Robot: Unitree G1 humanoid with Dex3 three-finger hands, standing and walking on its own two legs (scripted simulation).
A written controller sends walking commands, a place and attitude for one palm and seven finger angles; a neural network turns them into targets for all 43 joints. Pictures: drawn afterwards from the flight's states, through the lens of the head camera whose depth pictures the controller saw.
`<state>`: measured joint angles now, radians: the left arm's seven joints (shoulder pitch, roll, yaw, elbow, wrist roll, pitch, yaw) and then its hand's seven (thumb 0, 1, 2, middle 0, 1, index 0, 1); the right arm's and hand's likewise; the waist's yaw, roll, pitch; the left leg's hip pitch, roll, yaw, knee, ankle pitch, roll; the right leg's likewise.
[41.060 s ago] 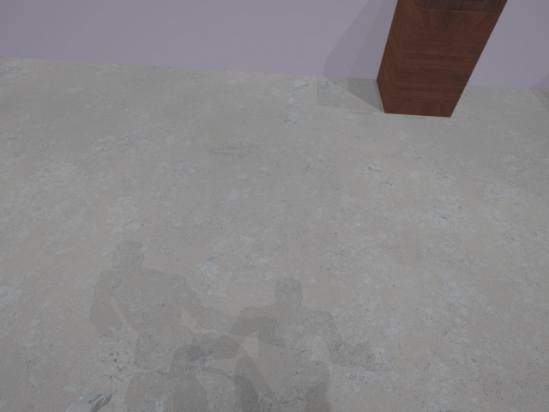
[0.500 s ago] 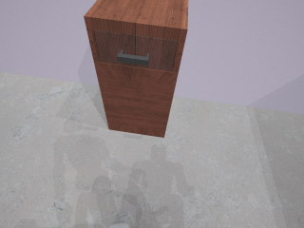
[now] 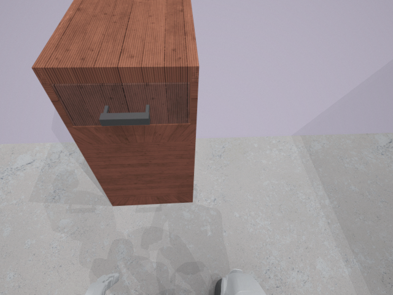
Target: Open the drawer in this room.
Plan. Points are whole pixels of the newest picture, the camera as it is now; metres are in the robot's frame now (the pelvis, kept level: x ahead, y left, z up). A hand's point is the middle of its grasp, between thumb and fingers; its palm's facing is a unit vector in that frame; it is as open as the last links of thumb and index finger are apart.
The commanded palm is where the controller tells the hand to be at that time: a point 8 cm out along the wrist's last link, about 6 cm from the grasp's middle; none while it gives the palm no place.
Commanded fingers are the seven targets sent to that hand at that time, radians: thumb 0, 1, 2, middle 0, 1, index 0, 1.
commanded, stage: take the last steps up to it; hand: left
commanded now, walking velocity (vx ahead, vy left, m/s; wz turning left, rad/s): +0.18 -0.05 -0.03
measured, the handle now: (126, 113) +0.61 +0.21 -0.04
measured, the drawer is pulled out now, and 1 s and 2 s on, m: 0.00 0.00 0.00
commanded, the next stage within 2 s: come to a stop and stand still in 0.02 s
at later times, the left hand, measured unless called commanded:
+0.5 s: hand out of the picture +0.15 +0.20 -0.18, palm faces +0.08 -0.97 -0.22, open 7.3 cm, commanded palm none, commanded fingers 0.00 0.90 0.90 -0.20 -0.30 -0.20 -0.30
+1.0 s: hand out of the picture +0.11 +0.16 -0.16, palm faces -0.02 -0.97 -0.25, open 7.4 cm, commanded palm none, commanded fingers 0.00 0.90 0.90 -0.20 -0.30 -0.20 -0.30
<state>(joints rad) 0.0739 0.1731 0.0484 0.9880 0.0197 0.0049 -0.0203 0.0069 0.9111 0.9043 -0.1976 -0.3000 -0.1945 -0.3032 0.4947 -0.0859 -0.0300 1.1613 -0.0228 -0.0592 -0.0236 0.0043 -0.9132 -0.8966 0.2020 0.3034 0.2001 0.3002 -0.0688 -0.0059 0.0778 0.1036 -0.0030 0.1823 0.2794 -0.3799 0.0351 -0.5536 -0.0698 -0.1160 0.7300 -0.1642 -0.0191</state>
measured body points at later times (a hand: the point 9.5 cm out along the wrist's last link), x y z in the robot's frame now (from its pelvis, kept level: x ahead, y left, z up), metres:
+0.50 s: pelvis +0.11 +0.00 -0.01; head +0.15 +0.01 +0.44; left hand +0.14 +0.25 -0.17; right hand +0.22 -0.24 -0.15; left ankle +0.14 +0.12 -0.74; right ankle +0.13 -0.11 -0.73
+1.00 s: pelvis +0.07 -0.03 +0.00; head +0.08 -0.05 +0.45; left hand +0.11 +0.21 -0.14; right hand +0.07 -0.27 -0.16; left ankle +0.14 +0.11 -0.73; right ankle +0.03 -0.15 -0.74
